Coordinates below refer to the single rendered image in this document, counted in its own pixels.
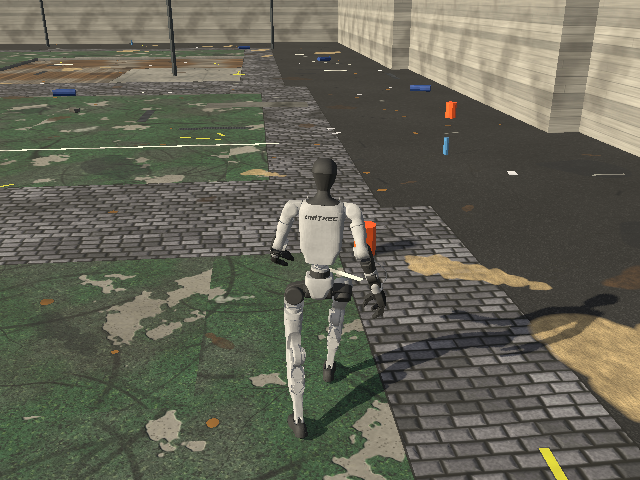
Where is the right robot upper arm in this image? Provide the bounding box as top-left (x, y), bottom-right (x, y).
top-left (343, 202), bottom-right (370, 260)

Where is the right robot forearm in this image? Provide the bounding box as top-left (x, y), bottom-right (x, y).
top-left (360, 244), bottom-right (383, 294)

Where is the humanoid robot torso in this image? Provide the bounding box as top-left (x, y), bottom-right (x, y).
top-left (299, 196), bottom-right (346, 300)

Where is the robot head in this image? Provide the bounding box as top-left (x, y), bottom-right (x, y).
top-left (306, 158), bottom-right (340, 206)

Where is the robot left hand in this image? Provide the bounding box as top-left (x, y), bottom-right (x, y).
top-left (270, 250), bottom-right (294, 266)

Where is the robot right hand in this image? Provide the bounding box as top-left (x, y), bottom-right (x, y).
top-left (363, 290), bottom-right (386, 319)

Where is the left robot forearm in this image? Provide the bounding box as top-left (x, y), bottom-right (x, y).
top-left (270, 235), bottom-right (282, 258)

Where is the left robot upper arm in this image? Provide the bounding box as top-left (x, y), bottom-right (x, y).
top-left (272, 200), bottom-right (303, 251)

